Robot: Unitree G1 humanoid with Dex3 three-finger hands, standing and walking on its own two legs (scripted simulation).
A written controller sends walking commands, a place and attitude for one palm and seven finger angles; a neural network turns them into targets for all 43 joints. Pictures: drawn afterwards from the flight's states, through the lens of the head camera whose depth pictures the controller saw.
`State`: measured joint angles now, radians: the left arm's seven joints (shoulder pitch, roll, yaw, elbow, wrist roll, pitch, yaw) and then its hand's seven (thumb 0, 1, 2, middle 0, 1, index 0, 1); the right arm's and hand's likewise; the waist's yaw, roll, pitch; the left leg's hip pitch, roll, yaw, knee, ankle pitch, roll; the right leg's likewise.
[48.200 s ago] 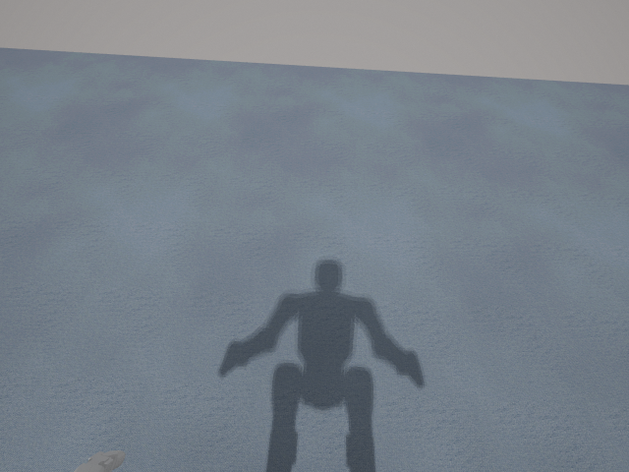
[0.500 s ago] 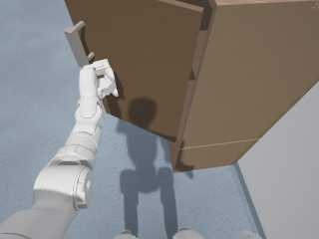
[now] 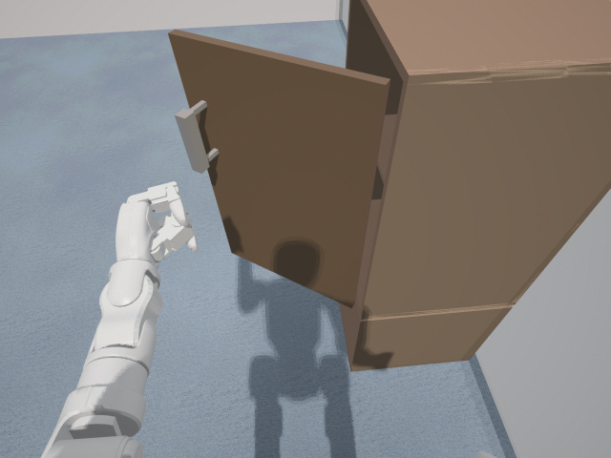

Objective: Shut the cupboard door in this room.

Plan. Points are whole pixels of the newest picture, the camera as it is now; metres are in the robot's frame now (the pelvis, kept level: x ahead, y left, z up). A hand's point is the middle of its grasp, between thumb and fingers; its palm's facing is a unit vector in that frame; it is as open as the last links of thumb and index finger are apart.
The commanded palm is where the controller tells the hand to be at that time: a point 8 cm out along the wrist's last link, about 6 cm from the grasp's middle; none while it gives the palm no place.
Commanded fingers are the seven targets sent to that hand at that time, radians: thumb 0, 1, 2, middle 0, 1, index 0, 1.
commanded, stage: draw the hand back to the body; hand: left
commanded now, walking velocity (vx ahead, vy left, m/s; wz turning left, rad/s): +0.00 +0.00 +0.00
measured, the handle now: (200, 136) +0.65 +0.21 +0.07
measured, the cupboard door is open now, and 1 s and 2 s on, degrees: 56 56 56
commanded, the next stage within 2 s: step back with the hand held close in 1.12 s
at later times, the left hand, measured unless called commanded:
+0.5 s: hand (67, 298) +0.26 +0.25 +0.15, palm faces +0.35 -0.89 -0.30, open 4.3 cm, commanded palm +0.20 +0.29 +0.17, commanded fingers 0.00 0.90 0.90 -0.50 -0.63 -0.50 -0.63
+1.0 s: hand out of the picture +0.19 +0.29 +0.17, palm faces +0.50 -0.77 -0.39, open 7.3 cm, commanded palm +0.14 +0.32 +0.19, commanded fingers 0.00 0.90 0.90 -0.20 -0.30 -0.20 -0.30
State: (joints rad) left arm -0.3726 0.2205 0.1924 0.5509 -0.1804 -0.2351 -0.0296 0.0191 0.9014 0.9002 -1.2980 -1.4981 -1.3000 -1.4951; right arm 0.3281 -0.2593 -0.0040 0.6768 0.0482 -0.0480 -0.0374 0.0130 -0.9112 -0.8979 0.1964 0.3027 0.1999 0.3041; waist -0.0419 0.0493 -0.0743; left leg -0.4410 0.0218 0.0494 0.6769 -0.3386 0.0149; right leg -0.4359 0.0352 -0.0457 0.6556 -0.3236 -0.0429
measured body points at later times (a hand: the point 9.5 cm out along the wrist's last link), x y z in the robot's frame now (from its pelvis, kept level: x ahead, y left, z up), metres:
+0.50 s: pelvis +0.01 +0.02 +0.02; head +0.00 -0.01 +0.47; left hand +0.23 +0.29 +0.17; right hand +0.22 -0.18 -0.06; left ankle +0.00 +0.11 -0.72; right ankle +0.01 -0.09 -0.72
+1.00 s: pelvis +0.01 +0.02 +0.02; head -0.01 -0.01 +0.47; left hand +0.16 +0.32 +0.20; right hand +0.20 -0.20 -0.07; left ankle +0.00 +0.11 -0.72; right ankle +0.01 -0.09 -0.72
